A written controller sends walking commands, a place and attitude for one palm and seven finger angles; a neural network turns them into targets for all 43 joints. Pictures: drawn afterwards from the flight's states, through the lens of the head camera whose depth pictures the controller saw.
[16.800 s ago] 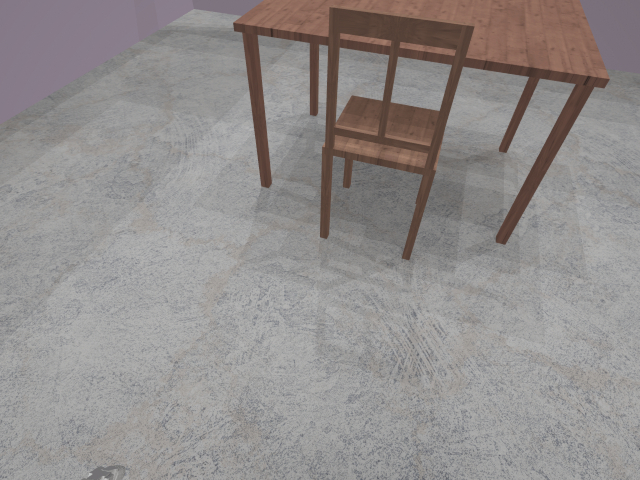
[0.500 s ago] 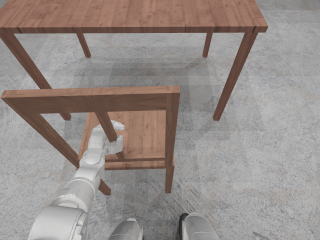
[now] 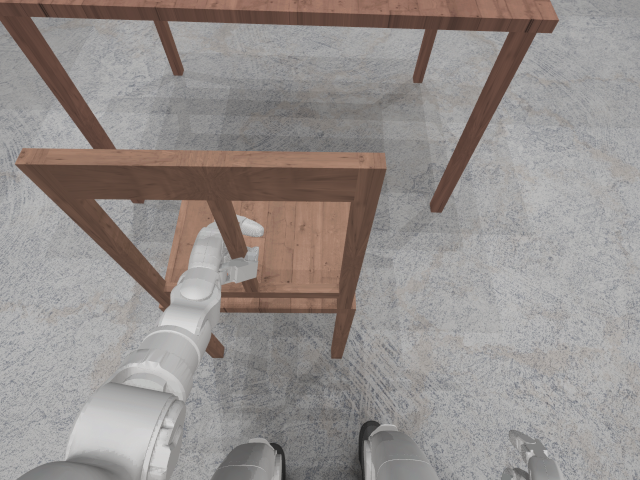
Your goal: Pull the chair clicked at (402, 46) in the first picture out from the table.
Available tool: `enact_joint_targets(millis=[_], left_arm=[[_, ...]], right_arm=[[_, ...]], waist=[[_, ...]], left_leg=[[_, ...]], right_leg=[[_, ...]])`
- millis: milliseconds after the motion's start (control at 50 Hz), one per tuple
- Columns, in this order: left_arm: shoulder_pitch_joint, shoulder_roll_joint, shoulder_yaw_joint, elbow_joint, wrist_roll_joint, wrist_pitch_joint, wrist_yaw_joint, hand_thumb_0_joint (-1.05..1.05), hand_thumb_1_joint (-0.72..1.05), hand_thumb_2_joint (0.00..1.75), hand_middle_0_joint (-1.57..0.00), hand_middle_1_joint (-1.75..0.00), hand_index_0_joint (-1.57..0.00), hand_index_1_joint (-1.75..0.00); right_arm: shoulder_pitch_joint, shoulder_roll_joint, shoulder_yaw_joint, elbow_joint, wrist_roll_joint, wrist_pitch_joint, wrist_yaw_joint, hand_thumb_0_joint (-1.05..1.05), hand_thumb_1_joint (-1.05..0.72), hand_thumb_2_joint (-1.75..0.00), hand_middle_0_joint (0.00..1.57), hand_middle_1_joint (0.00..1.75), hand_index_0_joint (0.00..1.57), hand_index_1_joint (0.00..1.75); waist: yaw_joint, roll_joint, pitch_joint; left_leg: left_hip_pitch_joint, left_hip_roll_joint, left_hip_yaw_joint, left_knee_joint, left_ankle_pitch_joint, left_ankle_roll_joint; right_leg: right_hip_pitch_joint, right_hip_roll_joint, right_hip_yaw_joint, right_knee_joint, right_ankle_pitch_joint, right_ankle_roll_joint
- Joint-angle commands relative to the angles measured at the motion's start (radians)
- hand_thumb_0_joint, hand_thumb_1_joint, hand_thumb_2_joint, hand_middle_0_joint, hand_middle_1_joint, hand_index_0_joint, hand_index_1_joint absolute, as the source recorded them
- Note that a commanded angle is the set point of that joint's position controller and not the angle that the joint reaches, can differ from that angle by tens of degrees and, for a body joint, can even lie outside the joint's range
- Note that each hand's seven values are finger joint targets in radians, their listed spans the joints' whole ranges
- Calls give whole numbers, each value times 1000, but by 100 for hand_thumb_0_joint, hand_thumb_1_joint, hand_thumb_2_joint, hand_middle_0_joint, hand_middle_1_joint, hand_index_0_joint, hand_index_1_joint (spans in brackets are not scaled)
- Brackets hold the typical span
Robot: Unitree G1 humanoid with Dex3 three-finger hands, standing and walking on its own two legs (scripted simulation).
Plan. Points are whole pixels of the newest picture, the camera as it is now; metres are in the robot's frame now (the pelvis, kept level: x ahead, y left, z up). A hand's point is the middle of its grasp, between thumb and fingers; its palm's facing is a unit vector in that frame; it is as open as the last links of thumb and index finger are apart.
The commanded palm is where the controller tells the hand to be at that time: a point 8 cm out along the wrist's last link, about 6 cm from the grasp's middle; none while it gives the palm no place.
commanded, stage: step backward, pulling the chair out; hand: left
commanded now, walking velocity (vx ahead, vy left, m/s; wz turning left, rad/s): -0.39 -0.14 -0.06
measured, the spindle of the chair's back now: (238, 250) +0.41 +0.13 -0.06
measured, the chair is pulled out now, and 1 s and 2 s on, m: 0.32 0.56 0.68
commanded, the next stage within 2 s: stop walking, hand still on the chair in 0.90 s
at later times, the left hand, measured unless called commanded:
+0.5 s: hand (233, 330) +0.29 +0.12 -0.05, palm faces -0.06 -0.98 -0.17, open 5.4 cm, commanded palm +0.30 +0.17 -0.05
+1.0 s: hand (214, 449) +0.15 +0.13 -0.05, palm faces -0.03 -0.98 -0.17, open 5.4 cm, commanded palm +0.14 +0.18 -0.03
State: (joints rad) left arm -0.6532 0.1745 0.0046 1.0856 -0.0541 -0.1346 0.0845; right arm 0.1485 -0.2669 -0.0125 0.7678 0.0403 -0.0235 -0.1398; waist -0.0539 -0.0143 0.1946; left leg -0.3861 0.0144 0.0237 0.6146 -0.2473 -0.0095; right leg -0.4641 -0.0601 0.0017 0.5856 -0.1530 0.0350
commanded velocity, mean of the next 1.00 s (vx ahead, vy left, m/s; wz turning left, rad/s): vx -0.33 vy -0.03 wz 0.02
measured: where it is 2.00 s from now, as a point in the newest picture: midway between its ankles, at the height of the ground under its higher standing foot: outside the picture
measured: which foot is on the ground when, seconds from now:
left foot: down 0.00-0.18, up 0.20-0.32, down 0.34-0.64, up 0.66-0.76, down 0.78-1.00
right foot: up 0.00-0.08, down 0.10-0.38, up 0.40-0.54, down 0.56-0.82, up 0.84-0.96, down 0.98-1.00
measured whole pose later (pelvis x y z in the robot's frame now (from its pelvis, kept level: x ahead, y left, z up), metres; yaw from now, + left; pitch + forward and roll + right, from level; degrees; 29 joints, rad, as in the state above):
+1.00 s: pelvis -0.22 +0.01 +0.00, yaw -6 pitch +0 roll -2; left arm -0.59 0.20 0.06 1.15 -0.07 -0.17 0.07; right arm 0.23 -0.24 0.00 0.77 0.03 -0.06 -0.10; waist -0.01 0.03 0.16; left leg -0.42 0.08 -0.02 0.63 -0.21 -0.04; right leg -0.35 0.02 -0.01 0.58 -0.27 0.01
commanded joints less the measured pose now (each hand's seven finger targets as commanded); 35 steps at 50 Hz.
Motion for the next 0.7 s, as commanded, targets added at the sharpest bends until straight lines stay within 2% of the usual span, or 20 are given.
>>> enact_joint_targets(millis=[0,60,100,140,180,220,260,300,340,380,400,440,500,540,560,580,600,620,640,680], left_arm=[[-354,125,21,-236,13,-102,-2,0,90,90,-50,-145,-50,-145],[-351,122,23,-222,26,-136,2,0,90,90,-50,-145,-50,-145],[-358,156,28,-213,43,-151,1,0,90,90,-50,-145,-50,-145],[-360,234,68,-201,35,-155,14,0,90,90,-50,-145,-50,-145],[-287,280,87,-164,32,-135,16,0,90,90,-50,-145,-50,-145],[-280,250,81,-156,33,-109,12,0,90,90,-50,-145,-50,-145],[-278,231,77,-158,25,-95,9,0,90,90,-50,-145,-50,-145],[-272,222,68,-160,14,-78,11,0,90,90,-50,-145,-50,-145],[-316,166,32,-204,4,-90,1,0,90,90,-50,-145,-50,-145],[-379,137,20,-239,9,-99,-7,0,90,90,-50,-145,-50,-145],[-370,129,23,-217,12,-99,-4,0,90,90,-50,-145,-50,-145],[-363,114,26,-190,13,-120,-1,0,90,90,-50,-145,-50,-145],[-354,147,42,-154,34,-147,-4,0,90,90,-50,-145,-50,-145],[-340,173,53,-153,48,-166,-5,0,90,90,-50,-145,-50,-145],[-341,208,68,-152,51,-167,-1,0,90,90,-50,-145,-50,-145],[-310,269,102,-138,37,-158,5,0,90,90,-50,-145,-50,-145],[-318,294,106,-144,36,-154,10,0,90,90,-50,-145,-50,-145],[-305,297,102,-149,37,-147,11,0,90,90,-50,-145,-50,-145],[-289,304,107,-140,37,-137,11,0,90,90,-50,-145,-50,-145],[-250,299,127,-139,38,-119,16,0,90,90,-50,-145,-50,-145]], right_arm=[[91,-109,-36,-94,-20,-15,1,0,-90,-90,20,30,20,30],[134,-113,-45,-66,-21,-38,26,0,-90,-90,20,30,20,30],[137,-120,-41,-54,-17,-41,29,0,-90,-90,20,30,20,30],[149,-122,-60,-46,-1,-40,8,0,-90,-90,20,30,20,30],[105,-126,-54,-58,2,-48,-3,0,-90,-90,20,30,20,30],[92,-116,-34,-49,-6,-53,-3,0,-90,-90,20,30,20,30],[103,-118,-23,-36,-6,-50,-10,0,-90,-90,20,30,20,30],[125,-135,-28,-27,-3,-40,-22,0,-90,-90,20,30,20,30],[114,-149,-48,-69,1,-30,-18,0,-90,-90,20,30,20,30],[87,-123,-35,-89,-20,-24,-7,0,-90,-90,20,30,20,30],[96,-111,-31,-85,-24,-25,3,0,-90,-90,20,30,20,30],[146,-123,-45,-55,-27,-39,21,0,-90,-90,20,30,20,30],[164,-133,-48,-22,-26,-55,44,0,-90,-90,20,30,20,30],[153,-127,-44,-17,-22,-60,50,0,-90,-90,20,30,20,30],[147,-131,-51,-19,-15,-57,44,0,-90,-90,20,30,20,30],[161,-143,-62,-18,-1,-54,28,0,-90,-90,20,30,20,30],[136,-134,-62,-32,4,-55,19,0,-90,-90,20,30,20,30],[102,-129,-57,-46,4,-59,12,0,-90,-90,20,30,20,30],[76,-126,-50,-50,-1,-64,8,0,-90,-90,20,30,20,30],[79,-127,-32,-33,-14,-67,2,0,-90,-90,20,30,20,30]], waist=[[28,217,-508],[11,151,-543],[4,128,-546],[-12,-76,-608],[21,-86,-571],[32,-101,-540],[25,-119,-545],[16,-99,-549],[25,53,-542],[26,268,-506],[29,251,-484],[16,179,-489],[8,222,-519],[10,209,-534],[4,141,-539],[1,-21,-569],[-1,-83,-568],[12,-87,-553],[28,-73,-525],[28,-58,-501]], left_leg=[[161,306,-225,-168,484,122],[335,281,-186,-12,754,104],[268,235,-130,31,657,47],[160,126,-32,103,287,-28],[44,40,-63,231,-213,-45],[3,37,-115,228,-269,-41],[43,37,-90,86,-199,-39],[148,70,-61,-123,28,-26],[192,204,-132,-178,306,45],[148,306,-250,-217,420,118],[153,331,-267,-206,473,147],[356,330,-251,-94,785,153],[473,303,-219,-14,902,114],[390,259,-159,37,796,74],[292,223,-108,39,635,31],[208,177,-80,66,460,-4],[124,110,-43,132,159,-34],[64,58,-58,205,-134,-42],[15,37,-91,259,-235,-41],[26,39,-118,166,-212,-35]], right_leg=[[162,17,-9,206,-250,-24],[174,5,20,5,-26,-36],[250,-40,48,-59,292,-43],[364,-158,164,-87,577,-78],[353,-285,261,-152,617,-151],[347,-300,231,-144,535,-165],[371,-260,167,-116,549,-129],[342,-193,109,-74,472,-77],[266,-42,23,5,186,-9],[183,11,-3,210,-200,-12],[143,22,6,283,-305,-23],[67,20,22,152,-281,-34],[107,21,24,-58,-142,-35],[208,-8,40,-147,134,-42],[274,-41,52,-136,328,-44],[363,-94,105,-116,501,-61],[376,-189,197,-120,596,-102],[352,-263,242,-152,597,-142],[310,-295,249,-171,476,-163],[314,-267,183,-140,447,-154]])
